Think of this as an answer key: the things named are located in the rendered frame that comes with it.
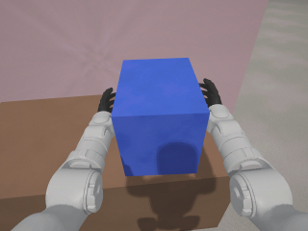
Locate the carton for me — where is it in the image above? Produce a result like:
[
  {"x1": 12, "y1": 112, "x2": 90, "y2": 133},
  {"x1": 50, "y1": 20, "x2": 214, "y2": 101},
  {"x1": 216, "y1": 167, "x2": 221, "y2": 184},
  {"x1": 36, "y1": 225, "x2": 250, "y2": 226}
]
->
[{"x1": 111, "y1": 58, "x2": 210, "y2": 176}]

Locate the robot left forearm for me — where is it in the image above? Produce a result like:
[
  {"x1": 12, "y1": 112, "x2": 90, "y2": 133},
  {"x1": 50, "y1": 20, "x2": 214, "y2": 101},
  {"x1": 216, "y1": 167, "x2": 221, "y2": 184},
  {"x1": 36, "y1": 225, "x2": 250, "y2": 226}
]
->
[{"x1": 45, "y1": 111, "x2": 116, "y2": 206}]

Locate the robot right hand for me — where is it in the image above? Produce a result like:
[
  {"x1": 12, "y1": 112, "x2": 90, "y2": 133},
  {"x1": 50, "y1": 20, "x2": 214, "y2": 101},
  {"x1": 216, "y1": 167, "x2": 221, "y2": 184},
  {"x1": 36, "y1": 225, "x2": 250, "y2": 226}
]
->
[{"x1": 199, "y1": 78, "x2": 222, "y2": 108}]

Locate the robot left upper arm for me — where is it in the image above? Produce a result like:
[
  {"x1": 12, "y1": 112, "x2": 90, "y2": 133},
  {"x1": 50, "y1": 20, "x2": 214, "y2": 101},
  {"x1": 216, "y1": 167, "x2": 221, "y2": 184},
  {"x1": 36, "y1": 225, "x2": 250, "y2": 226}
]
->
[{"x1": 11, "y1": 168, "x2": 103, "y2": 231}]

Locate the robot left hand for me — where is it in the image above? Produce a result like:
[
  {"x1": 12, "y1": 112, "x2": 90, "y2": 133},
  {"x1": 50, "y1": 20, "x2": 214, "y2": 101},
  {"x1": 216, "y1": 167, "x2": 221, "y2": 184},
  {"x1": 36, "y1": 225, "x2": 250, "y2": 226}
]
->
[{"x1": 97, "y1": 88, "x2": 116, "y2": 113}]

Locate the robot right forearm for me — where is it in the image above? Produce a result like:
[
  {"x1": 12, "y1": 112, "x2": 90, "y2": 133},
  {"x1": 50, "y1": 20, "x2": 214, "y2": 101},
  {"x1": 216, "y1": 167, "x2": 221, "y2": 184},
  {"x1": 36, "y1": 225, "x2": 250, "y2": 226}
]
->
[{"x1": 206, "y1": 104, "x2": 293, "y2": 204}]

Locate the robot right upper arm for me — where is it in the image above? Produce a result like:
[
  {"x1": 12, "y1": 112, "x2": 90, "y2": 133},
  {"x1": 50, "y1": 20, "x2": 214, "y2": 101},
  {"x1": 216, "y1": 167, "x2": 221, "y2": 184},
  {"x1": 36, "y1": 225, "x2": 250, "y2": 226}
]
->
[{"x1": 229, "y1": 168, "x2": 308, "y2": 231}]

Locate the pedestal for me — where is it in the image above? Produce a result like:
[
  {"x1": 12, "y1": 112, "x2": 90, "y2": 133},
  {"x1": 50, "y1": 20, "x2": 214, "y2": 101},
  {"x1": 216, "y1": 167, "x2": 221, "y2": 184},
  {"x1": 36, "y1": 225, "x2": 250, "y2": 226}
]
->
[{"x1": 0, "y1": 94, "x2": 231, "y2": 231}]

